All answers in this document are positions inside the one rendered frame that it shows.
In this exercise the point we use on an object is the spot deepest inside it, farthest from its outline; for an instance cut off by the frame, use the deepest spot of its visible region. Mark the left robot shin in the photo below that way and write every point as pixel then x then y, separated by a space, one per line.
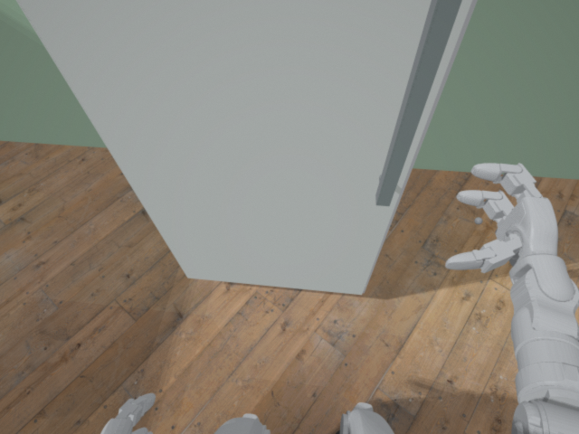
pixel 252 416

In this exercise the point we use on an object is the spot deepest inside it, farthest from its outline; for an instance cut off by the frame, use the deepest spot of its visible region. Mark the right robot upper arm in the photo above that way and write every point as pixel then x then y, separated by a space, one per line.
pixel 539 417

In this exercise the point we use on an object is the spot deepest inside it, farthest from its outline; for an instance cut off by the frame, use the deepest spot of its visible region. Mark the robot left hand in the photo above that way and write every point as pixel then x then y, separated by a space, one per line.
pixel 129 415

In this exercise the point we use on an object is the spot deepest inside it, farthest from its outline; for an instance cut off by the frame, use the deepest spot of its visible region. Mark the fridge door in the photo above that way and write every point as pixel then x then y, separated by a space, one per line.
pixel 253 132

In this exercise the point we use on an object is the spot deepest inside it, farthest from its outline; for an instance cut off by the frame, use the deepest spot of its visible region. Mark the robot right hand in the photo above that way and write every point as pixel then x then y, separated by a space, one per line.
pixel 532 220

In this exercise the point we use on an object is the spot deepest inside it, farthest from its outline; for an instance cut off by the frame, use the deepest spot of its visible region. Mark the robot right thigh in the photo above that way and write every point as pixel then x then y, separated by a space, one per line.
pixel 363 422

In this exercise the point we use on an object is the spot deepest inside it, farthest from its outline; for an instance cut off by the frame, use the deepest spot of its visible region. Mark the handle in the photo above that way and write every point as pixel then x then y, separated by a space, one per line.
pixel 435 35

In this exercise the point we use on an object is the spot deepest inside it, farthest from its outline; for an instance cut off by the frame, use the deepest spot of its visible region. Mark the robot right forearm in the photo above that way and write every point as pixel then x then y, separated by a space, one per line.
pixel 544 331

